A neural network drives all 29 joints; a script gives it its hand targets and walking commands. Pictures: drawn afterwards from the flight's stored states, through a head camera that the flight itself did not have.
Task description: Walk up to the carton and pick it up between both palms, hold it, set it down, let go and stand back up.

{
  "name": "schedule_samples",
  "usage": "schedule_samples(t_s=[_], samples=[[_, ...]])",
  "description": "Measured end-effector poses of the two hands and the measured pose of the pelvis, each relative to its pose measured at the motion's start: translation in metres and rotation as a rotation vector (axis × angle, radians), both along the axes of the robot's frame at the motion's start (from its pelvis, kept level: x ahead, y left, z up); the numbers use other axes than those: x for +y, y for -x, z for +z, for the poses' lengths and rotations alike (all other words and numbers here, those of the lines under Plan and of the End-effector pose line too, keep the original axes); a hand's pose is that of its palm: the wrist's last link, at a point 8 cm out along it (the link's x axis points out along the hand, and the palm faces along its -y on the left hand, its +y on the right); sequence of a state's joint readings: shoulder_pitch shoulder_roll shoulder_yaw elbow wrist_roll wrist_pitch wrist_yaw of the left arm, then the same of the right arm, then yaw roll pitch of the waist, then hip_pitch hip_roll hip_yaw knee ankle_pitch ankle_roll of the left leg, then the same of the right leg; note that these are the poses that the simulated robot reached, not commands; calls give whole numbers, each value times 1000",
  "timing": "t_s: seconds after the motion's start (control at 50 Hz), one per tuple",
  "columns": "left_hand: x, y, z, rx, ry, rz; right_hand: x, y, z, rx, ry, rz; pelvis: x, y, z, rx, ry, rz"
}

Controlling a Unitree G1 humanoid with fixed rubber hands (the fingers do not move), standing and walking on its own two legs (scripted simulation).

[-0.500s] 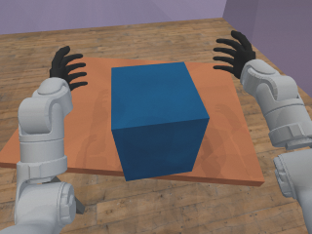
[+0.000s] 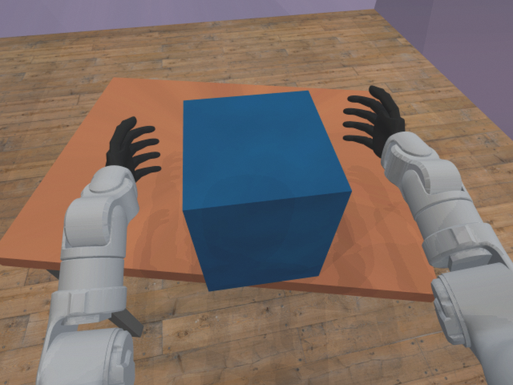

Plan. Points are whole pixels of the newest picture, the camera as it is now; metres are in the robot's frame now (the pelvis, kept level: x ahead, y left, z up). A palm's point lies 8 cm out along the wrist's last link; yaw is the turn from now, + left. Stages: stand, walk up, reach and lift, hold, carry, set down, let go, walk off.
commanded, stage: reach and lift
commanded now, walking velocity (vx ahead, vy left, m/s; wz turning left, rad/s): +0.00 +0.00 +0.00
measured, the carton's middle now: (256, 195) +0.39 +0.06 +0.06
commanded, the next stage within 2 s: none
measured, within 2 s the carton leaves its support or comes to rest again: neither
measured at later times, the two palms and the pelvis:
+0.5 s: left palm (143, 191) +0.35 +0.23 +0.09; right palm (363, 152) +0.45 -0.11 +0.12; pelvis +0.00 +0.00 +0.00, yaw +0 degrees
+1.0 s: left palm (161, 179) +0.36 +0.20 +0.11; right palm (347, 152) +0.44 -0.08 +0.12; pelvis -0.01 +0.00 +0.00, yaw +0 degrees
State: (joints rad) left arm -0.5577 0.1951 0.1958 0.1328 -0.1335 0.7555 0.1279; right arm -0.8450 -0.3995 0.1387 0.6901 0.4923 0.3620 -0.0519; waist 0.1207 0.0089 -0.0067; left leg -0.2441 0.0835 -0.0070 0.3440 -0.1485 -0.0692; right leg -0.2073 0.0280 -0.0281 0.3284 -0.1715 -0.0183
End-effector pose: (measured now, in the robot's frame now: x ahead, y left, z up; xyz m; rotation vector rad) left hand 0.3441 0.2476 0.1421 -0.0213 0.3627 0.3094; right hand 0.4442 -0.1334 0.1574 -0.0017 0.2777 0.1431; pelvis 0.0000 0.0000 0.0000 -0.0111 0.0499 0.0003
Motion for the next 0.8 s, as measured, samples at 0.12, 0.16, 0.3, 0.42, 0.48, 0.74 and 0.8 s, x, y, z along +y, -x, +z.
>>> schedule_samples(t_s=[0.12, 0.16, 0.3, 0.42, 0.48, 0.74, 0.8], samples=[[-6, -1, -7, -22, -4, 0, 10, 2, -14, -19, 1, 4, -2, 9, -2, 44, 1, -9], [-6, -4, -5, -31, -9, 6, 13, -1, -14, -22, 3, 4, -2, 10, -2, 52, 0, -11], [-7, -10, -12, -36, -6, 21, 22, -6, -18, -17, 28, -7, -3, 8, -2, 41, -2, -2], [-11, -6, -38, -47, 6, 19, 23, -2, -30, -34, 67, -28, -3, 3, -1, 18, 0, 9], [-14, -4, -48, -45, 6, 20, 25, -1, -35, -32, 62, -31, -3, 2, -1, 20, 3, 8], [-38, -14, -26, -99, -2, -11, 39, 2, -32, -36, 35, -30, 1, 8, -1, 31, 6, 1], [-41, -18, -25, -95, 4, 2, 44, 3, -32, -28, 41, -29, 0, 9, -1, 29, 5, -4]])
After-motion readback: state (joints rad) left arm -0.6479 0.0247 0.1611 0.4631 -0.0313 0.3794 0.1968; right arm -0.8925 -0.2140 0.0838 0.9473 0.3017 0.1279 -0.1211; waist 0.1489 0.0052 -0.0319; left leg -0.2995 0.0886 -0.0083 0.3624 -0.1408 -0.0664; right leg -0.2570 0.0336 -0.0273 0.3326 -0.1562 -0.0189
